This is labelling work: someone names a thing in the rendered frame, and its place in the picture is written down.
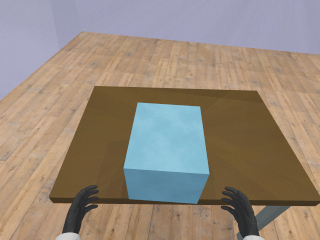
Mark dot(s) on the carton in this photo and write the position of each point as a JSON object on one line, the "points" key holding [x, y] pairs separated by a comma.
{"points": [[166, 159]]}

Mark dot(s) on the table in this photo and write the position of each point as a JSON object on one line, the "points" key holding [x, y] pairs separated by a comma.
{"points": [[246, 150]]}

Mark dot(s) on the right robot hand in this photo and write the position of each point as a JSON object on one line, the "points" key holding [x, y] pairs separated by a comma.
{"points": [[242, 212]]}

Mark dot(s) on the left robot hand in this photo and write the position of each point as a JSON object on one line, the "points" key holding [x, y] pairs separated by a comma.
{"points": [[78, 209]]}

